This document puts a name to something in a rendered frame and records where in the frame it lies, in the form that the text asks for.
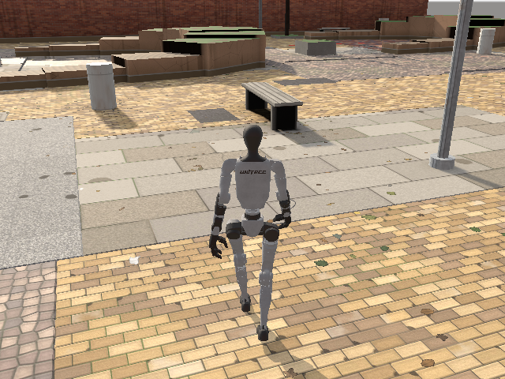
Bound right robot hand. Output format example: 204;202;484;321
273;214;291;229

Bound left robot hand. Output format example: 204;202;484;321
209;234;228;259

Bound left robot upper arm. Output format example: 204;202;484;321
218;159;237;204

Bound right robot upper arm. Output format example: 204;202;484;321
269;159;288;201

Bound robot right forearm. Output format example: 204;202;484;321
279;190;291;217

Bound humanoid robot torso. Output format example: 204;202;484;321
234;155;271;237

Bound right robot shin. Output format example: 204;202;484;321
260;272;273;330

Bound robot left forearm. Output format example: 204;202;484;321
211;192;226;235

